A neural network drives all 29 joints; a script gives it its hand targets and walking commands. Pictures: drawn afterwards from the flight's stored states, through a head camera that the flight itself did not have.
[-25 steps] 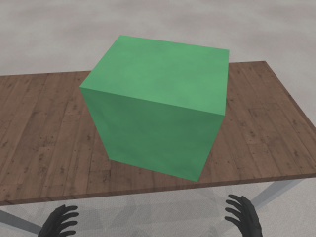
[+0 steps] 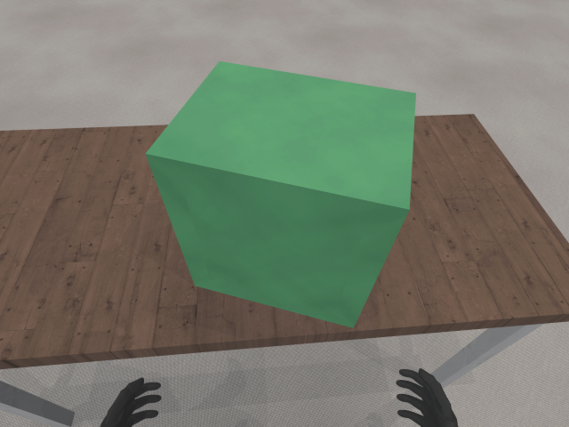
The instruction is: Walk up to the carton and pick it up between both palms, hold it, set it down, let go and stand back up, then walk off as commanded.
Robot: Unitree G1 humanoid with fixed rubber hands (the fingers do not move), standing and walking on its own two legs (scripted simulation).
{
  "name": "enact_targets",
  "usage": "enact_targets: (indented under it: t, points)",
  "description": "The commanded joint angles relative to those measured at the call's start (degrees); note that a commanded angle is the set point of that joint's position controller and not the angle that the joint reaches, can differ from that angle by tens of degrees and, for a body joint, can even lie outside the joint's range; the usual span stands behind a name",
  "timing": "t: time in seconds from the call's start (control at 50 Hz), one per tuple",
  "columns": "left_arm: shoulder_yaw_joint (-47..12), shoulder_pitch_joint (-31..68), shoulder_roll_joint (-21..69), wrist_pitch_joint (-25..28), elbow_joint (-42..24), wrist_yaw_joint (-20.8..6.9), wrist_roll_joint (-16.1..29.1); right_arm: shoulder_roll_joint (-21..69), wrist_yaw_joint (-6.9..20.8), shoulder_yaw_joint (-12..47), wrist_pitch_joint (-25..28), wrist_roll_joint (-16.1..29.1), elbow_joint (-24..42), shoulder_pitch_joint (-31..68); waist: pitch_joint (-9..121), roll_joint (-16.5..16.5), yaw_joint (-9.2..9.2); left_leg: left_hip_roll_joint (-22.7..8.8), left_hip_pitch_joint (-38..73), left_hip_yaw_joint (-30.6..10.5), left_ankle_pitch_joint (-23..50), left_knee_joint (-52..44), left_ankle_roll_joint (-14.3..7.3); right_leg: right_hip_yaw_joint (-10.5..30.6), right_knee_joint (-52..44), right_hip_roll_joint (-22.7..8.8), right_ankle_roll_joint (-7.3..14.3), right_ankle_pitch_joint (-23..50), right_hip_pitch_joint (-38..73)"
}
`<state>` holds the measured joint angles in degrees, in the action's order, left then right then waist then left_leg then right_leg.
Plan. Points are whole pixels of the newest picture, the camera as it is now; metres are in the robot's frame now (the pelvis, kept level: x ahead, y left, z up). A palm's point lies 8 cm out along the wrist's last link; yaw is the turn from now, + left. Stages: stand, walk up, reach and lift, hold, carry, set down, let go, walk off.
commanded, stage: set down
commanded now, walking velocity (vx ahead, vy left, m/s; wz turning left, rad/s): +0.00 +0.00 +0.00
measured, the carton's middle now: (290, 202) +0.42 -0.01 +0.08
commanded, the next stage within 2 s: let go in 0.12 s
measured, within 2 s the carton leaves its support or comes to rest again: neither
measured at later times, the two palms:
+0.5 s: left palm out of the picture +0.14 +0.21 -0.08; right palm out of the picture +0.14 -0.22 -0.09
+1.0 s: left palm out of the picture +0.07 +0.29 -0.11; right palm out of the picture +0.10 -0.29 -0.10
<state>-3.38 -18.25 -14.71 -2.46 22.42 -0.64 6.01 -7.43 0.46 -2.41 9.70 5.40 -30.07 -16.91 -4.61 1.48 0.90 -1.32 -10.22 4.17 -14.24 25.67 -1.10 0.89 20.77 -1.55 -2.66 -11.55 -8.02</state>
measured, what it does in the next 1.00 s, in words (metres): stands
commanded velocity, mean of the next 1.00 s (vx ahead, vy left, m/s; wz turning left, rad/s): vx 0.00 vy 0.00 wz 0.00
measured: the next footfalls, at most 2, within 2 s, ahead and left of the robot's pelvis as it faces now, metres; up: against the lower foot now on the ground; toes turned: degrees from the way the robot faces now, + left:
none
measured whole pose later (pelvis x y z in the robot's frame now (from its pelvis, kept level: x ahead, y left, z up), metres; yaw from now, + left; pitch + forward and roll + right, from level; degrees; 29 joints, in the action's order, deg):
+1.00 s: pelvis +0.00 -0.01 +0.00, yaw +0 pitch -2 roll -1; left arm 0.9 -13.8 -20.3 -0.5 47.8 -0.2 -1.7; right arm -18.6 1.1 -3.9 2.6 2.0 -44.8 -13.1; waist -4.6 0.4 0.9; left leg -1.2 -9.2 4.2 -14.2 25.7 -1.1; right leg 0.9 22.8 -1.6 -2.7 -12.5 -8.0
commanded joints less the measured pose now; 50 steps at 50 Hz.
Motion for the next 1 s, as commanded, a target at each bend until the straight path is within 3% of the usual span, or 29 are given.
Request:
enact_targets:
  t: [0.0,0.06,0.1,0.14,0.22,0.3,0.34,0.36,0.46,0.62,0.64,0.66,0.68,0.7,0.72,0.76,0.8,0.82,0.84,0.86,0.92,0.94,0.98]
  points:
    - [2.52,6.23,-4.53,1.01,-5.63,1.22,-2.07,-10.6,0.18,-3.34,3.98,-6.73,-0.56,8.0,6.43,0.28,-0.83,-0.06,9.79,-0.93,17.79,-5.79,6.44,-3.81,-2.48,5.32,4.7,6.45,2.43]
    - [2.74,7.66,-5.93,1.52,-8.29,1.75,-1.05,-9.05,-0.06,-2.77,5.54,-6.11,2.63,8.78,8.61,-0.4,-0.77,-0.09,9.22,-1.49,18.61,-5.02,6.1,-3.25,-1.54,4.8,4.31,8.39,3.65]
    - [2.06,7.91,-4.21,1.01,-7.06,1.9,-1.42,-9.12,0.35,-3.01,5.34,-6.42,0.52,8.73,7.63,-0.94,-1.0,-0.17,10.32,-1.04,18.05,-5.69,6.04,-3.67,-2.25,4.98,4.32,7.3,1.9]
    - [2.44,7.29,-2.87,0.54,-6.11,2.35,-2.46,-9.9,0.89,-3.16,5.53,-6.93,-1.96,8.72,7.55,0.64,-0.85,-0.6,11.01,-1.43,20.28,-5.48,6.29,-3.95,-1.68,5.17,4.7,8.11,2.12]
    - [2.04,9.43,-1.72,-0.4,-3.25,2.29,-2.88,-10.22,1.12,-3.09,5.08,-7.41,-4.07,10.45,6.75,-0.51,-0.64,0.04,10.22,-0.75,15.94,-5.81,6.15,-3.97,-2.19,5.27,4.71,5.09,0.97]
    - [3.0,9.98,-3.27,0.08,-6.24,2.57,-2.96,-9.17,0.83,-3.41,6.31,-7.78,-2.24,10.0,7.46,-1.15,-0.44,-0.28,10.09,-0.88,18.58,-5.02,5.78,-3.88,-1.37,4.9,4.28,8.03,1.77]
    - [2.81,9.91,-2.19,-0.55,-5.25,2.76,-3.47,-9.74,1.03,-3.44,6.35,-7.15,-5.11,10.21,7.19,-1.02,-0.9,-0.06,10.79,-0.78,18.15,-5.15,5.92,-3.63,-1.89,5.08,4.29,7.39,1.17]
    - [2.46,10.2,-1.07,-1.17,-2.05,3.14,-4.8,-11.44,1.79,-3.77,6.02,-7.5,-7.79,11.65,6.98,0.64,-0.36,-0.62,10.96,-1.28,19.01,-5.61,6.42,-4.5,-1.6,5.82,4.73,6.26,0.6]
    - [2.95,9.94,-1.83,-0.83,-4.72,3.08,-4.66,-10.78,1.63,-3.68,6.8,-7.42,-6.81,10.61,8.35,-1.53,-0.17,0.28,10.26,0.05,18.93,-5.04,5.88,-3.83,-1.35,5.21,4.27,8.26,1.45]
    - [2.63,11.1,-1.19,-1.44,-4.14,3.26,-5.21,-11.61,1.72,-4.48,7.21,-7.31,-8.34,11.63,8.0,-1.04,-0.2,0.37,9.38,0.03,17.13,-5.29,5.61,-3.89,-1.16,5.27,4.3,7.45,0.66]
    - [8.41,5.42,-14.81,1.93,5.38,2.45,-8.79,-21.7,-0.07,-6.29,1.01,-9.05,-11.64,2.16,16.02,-0.39,0.23,-4.37,3.87,-4.81,24.18,-0.77,2.8,1.19,5.18,-4.67,4.36,13.53,1.53]
    - [9.49,4.71,-16.95,2.54,5.74,2.1,-8.79,-22.06,-0.57,-6.73,-1.41,-9.1,-11.3,3.93,15.61,-2.83,0.07,-4.2,4.92,-3.42,21.62,-2.28,2.27,1.17,4.76,-4.56,3.91,13.04,1.25]
    - [8.97,5.01,-14.74,2.87,6.76,1.98,-9.04,-20.98,-0.79,-6.1,-2.27,-9.02,-10.78,4.9,13.31,-2.25,0.13,-4.54,3.8,-3.98,22.54,-1.97,1.72,1.1,4.58,-4.54,3.72,14.6,0.58]
    - [8.83,5.51,-14.4,3.58,7.32,1.65,-9.0,-19.68,-0.98,-5.64,-3.16,-8.6,-10.67,3.65,12.66,-2.64,-0.65,-4.72,3.08,-4.4,19.62,-3.24,1.34,0.62,4.5,-4.42,3.38,11.11,-0.23]
    - [8.63,5.58,-13.5,3.95,8.08,1.34,-9.06,-20.5,-0.83,-5.59,-3.79,-8.7,-10.63,5.71,11.69,-0.57,0.98,-4.39,2.67,-4.45,14.77,-4.05,0.85,0.98,3.4,-4.22,3.23,8.13,-1.13]
    - [7.72,6.33,-12.0,4.41,10.17,0.92,-9.04,-20.51,-0.37,-5.14,-4.53,-8.57,-10.94,5.94,9.98,2.16,0.64,-4.82,-0.18,-5.26,8.39,-6.69,0.03,1.83,2.8,-4.24,3.33,4.82,-0.33]
    - [7.67,6.41,-12.98,4.62,12.62,0.63,-9.23,-20.94,-0.2,-4.84,-4.79,-8.31,-11.85,5.78,7.67,1.71,0.22,-5.44,-1.61,-6.07,3.26,-8.54,-0.18,1.63,2.7,-3.82,3.7,4.39,-0.16]
    - [8.07,5.46,-14.21,4.78,13.8,0.53,-9.22,-21.35,0.02,-4.75,-4.92,-8.27,-12.29,6.48,8.31,2.5,0.7,-5.52,-1.15,-6.18,2.47,-8.73,-0.25,1.6,2.38,-3.69,3.55,3.92,-0.37]
    - [7.78,5.78,-13.69,4.86,15.55,0.29,-9.52,-20.86,0.19,-4.5,-5.0,-8.22,-12.41,6.84,8.37,0.14,0.28,-5.71,-0.39,-6.48,2.87,-8.75,-0.5,1.63,2.34,-3.8,3.72,4.53,0.25]
    - [8.24,5.7,-14.56,4.93,16.37,0.19,-9.13,-21.51,0.27,-4.64,-5.24,-8.46,-13.11,6.2,8.87,1.05,0.14,-5.67,0.88,-6.0,6.39,-7.9,-0.55,1.76,2.85,-3.69,4.15,6.0,-0.6]
    - [8.36,6.11,-16.42,5.0,19.28,-0.13,-8.82,-22.52,0.52,-4.25,-5.55,-7.91,-14.27,5.75,8.51,-0.59,-0.13,-5.83,2.21,-6.23,7.85,-7.71,-0.82,1.8,2.14,-3.88,4.26,6.75,-0.47]
    - [7.72,5.77,-15.43,5.03,20.87,-0.16,-8.52,-22.59,0.58,-4.29,-5.26,-7.83,-14.73,6.71,9.26,1.54,0.14,-5.96,2.83,-6.09,9.57,-7.01,-0.55,2.09,1.87,-4.15,4.19,7.88,0.0]
    - [8.32,6.57,-17.52,4.91,22.39,-0.04,-8.78,-23.2,0.39,-4.28,-5.69,-7.85,-15.26,7.81,9.73,1.25,0.07,-6.61,2.76,-6.56,10.12,-7.23,-0.76,1.02,2.17,-3.73,4.21,8.81,0.81]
